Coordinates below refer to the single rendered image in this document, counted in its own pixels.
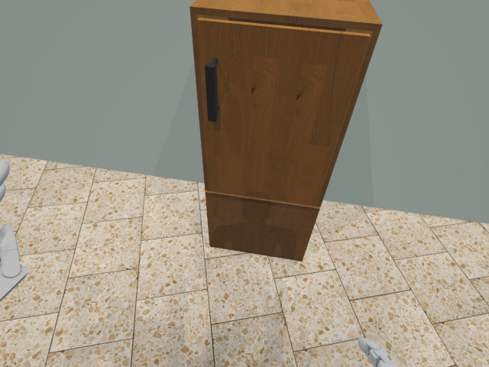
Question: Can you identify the cupboard door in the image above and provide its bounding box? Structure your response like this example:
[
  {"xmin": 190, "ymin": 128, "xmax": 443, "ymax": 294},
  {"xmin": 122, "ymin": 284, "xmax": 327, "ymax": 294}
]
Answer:
[{"xmin": 197, "ymin": 18, "xmax": 371, "ymax": 206}]

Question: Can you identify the robot left hand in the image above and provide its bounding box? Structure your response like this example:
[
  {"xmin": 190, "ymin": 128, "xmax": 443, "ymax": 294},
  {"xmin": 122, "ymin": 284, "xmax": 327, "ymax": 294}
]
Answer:
[{"xmin": 0, "ymin": 161, "xmax": 28, "ymax": 302}]

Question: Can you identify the robot right hand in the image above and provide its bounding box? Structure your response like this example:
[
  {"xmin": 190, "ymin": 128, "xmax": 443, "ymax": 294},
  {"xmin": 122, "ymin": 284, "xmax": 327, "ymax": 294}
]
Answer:
[{"xmin": 358, "ymin": 337, "xmax": 399, "ymax": 367}]

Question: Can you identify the handle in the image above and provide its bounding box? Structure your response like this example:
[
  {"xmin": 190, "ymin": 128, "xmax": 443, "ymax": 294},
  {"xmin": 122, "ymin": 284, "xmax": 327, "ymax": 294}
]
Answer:
[{"xmin": 205, "ymin": 57, "xmax": 219, "ymax": 122}]

